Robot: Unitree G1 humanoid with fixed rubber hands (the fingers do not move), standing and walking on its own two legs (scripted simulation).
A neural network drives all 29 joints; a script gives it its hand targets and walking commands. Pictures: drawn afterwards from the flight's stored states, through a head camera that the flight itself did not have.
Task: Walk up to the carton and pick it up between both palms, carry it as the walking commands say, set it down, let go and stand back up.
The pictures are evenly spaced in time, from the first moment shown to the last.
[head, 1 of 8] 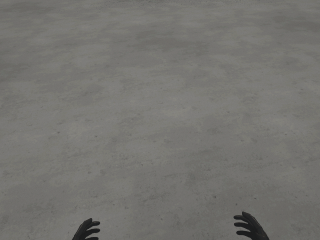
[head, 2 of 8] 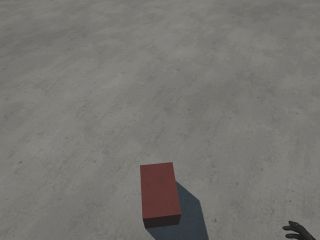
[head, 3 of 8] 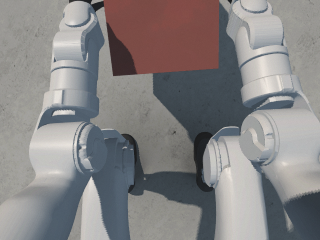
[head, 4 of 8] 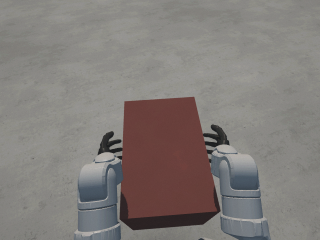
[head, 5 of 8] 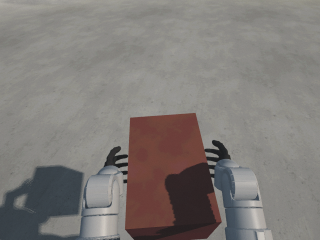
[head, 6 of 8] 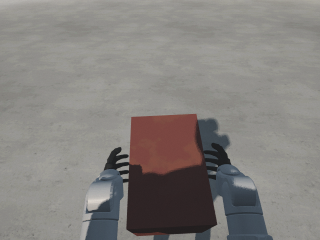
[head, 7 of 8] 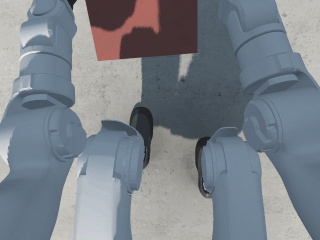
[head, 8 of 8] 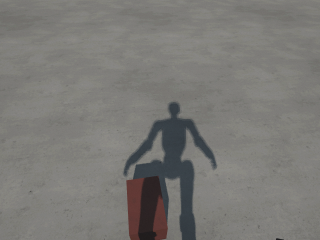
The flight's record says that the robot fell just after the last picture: no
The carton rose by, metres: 0.68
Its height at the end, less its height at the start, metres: +0.00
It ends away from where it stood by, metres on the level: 1.54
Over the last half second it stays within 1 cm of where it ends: yes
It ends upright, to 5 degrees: yes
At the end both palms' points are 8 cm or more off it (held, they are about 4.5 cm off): yes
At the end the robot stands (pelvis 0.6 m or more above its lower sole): yes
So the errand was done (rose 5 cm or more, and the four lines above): yes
